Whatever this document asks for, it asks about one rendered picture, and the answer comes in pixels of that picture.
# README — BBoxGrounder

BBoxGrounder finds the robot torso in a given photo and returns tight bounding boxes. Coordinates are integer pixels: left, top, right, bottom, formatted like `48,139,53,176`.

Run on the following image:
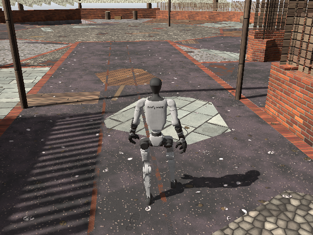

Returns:
145,97,167,147

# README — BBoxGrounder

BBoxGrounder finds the robot right upper arm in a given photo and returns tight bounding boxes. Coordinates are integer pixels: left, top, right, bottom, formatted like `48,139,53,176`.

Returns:
166,99,179,126

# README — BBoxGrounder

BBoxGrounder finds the left robot forearm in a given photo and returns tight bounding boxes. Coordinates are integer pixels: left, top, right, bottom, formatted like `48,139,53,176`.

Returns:
129,118,138,136

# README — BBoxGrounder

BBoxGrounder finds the robot left hand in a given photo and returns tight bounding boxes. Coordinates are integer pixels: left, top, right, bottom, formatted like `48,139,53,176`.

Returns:
128,134,139,144

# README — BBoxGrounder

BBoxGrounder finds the right robot forearm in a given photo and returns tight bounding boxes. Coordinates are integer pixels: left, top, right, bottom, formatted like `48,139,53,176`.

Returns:
175,119,185,142

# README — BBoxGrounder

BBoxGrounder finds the robot left upper arm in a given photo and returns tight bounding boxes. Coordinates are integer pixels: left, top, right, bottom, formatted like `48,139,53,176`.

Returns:
133,99,146,125

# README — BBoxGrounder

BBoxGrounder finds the robot right shin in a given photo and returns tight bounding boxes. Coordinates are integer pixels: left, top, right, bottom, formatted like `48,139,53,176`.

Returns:
168,152,175,182

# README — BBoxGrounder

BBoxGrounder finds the robot right hand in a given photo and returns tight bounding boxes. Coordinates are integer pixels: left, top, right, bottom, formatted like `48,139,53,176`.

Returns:
176,141,187,154

